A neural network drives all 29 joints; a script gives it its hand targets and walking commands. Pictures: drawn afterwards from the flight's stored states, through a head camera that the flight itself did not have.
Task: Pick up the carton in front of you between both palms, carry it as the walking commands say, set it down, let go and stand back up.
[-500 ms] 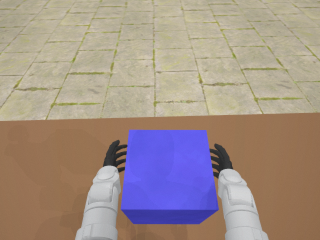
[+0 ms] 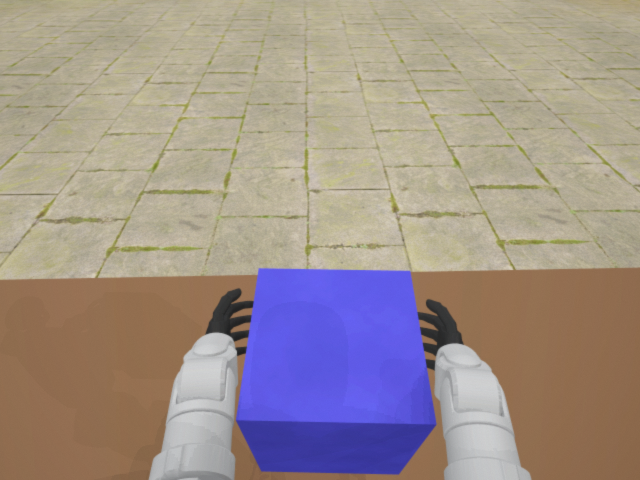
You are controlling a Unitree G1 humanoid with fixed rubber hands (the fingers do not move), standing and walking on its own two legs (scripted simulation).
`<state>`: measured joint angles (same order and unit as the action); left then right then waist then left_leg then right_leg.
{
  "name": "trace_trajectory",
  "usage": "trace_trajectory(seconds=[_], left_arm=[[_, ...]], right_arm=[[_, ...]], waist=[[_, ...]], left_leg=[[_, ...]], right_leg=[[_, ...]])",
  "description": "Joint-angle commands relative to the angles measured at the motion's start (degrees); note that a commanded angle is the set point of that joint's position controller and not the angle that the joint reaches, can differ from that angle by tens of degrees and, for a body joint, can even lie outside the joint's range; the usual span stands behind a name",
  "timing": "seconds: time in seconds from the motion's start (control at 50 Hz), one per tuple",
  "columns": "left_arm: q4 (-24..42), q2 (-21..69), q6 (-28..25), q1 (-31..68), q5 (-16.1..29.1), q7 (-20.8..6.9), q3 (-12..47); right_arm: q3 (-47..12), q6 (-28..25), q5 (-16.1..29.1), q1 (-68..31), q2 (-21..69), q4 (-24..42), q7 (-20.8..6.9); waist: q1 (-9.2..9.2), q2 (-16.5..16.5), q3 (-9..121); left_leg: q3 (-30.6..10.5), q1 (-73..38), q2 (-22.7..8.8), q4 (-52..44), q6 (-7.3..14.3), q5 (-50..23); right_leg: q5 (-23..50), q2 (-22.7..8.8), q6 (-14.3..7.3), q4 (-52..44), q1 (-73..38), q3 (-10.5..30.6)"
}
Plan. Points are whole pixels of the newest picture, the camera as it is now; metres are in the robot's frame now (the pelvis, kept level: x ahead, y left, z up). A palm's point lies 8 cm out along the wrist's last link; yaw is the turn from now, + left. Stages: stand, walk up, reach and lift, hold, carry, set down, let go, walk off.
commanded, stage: reach and lift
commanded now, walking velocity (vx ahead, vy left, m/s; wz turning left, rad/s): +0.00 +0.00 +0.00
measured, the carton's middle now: (332, 376) +0.31 +0.00 -0.05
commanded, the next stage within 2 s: hold in 0.70 s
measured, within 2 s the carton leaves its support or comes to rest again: neither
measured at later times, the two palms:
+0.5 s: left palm (220, 333) +0.32 +0.15 +0.04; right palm (449, 345) +0.31 -0.15 +0.04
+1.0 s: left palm (213, 335) +0.30 +0.15 +0.06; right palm (453, 346) +0.29 -0.15 +0.06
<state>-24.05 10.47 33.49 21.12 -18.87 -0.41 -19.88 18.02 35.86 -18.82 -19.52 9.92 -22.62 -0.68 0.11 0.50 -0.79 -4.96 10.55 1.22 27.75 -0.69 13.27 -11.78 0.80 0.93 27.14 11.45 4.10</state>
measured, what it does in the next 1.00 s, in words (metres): stands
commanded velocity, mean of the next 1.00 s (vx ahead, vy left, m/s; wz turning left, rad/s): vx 0.00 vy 0.00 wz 0.00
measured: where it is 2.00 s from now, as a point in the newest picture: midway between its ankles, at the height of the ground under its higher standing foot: outside the picture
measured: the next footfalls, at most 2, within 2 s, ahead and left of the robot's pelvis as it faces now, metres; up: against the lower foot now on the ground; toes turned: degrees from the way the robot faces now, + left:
none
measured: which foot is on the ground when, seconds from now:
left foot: down 0.00-1.00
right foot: down 0.00-1.00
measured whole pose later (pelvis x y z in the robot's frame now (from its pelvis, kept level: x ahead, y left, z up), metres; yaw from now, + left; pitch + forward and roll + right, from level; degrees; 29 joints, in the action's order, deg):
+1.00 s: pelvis +0.01 +0.00 +0.01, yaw +0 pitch -8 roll +0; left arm -14.6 9.0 42.9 16.3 -17.0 -0.4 -13.7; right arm 11.5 45.1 -16.4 -15.1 8.7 -13.8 -0.1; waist -0.2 0.4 -0.9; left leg -4.9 1.4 0.8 20.4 -0.7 11.1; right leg -9.7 0.7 0.8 19.9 2.4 4.3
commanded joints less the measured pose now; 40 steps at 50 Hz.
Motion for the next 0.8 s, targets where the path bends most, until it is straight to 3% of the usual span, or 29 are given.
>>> trace_trajectory(seconds=[0.0, 0.36, 0.66, 0.78], left_arm=[[-4.00, 55.32, -0.19, 28.32, 12.78, -15.13, 30.60], [2.95, 52.89, 2.13, 20.04, 14.31, -14.56, 33.25], [6.18, 53.10, 4.36, 18.61, 15.65, -14.00, 34.69], [11.95, 53.03, 6.58, 16.83, 17.98, -13.46, 38.42]], right_arm=[[-31.09, -2.76, 13.83, -34.05, 53.70, 0.88, -14.27], [-33.70, -0.27, 15.99, -25.12, 52.60, 7.37, -13.03], [-34.83, 1.59, 16.94, -24.31, 51.15, 10.70, -13.17], [-39.03, 3.83, 19.38, -23.13, 51.42, 16.29, -12.89]], waist=[[0.00, -0.54, 15.00], [-0.10, -0.59, 15.88], [0.04, 0.01, 14.16], [-0.40, -0.04, 16.65]], left_leg=[[1.40, -0.96, 3.91, -6.13, 1.11, -1.19], [1.11, -6.43, 4.62, -8.29, 0.39, -13.28], [0.69, -7.81, 4.30, -9.40, -0.02, -13.85], [0.37, -10.70, 4.25, -10.12, -0.21, -18.26]], right_leg=[[0.65, 4.38, -0.77, -4.78, -6.77, -1.41], [13.36, 4.67, -0.05, -7.28, -11.97, -0.55], [12.63, 4.99, -0.28, -8.05, -12.28, -0.68], [16.65, 5.07, -0.05, -8.92, -14.56, -0.46]])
